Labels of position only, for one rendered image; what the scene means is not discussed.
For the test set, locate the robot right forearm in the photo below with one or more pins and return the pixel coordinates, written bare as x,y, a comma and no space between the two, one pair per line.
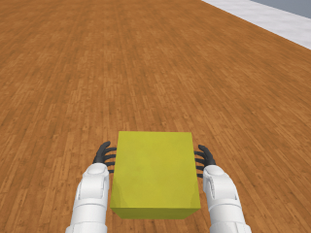
223,202

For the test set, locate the right robot hand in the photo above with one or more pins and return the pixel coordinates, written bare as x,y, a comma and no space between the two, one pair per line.
208,159

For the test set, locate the carton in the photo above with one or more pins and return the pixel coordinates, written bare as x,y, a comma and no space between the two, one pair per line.
155,176

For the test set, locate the left robot hand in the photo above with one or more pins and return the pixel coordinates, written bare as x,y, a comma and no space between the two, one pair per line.
100,156

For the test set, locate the robot left forearm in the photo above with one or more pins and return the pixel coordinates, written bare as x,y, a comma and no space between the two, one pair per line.
91,201

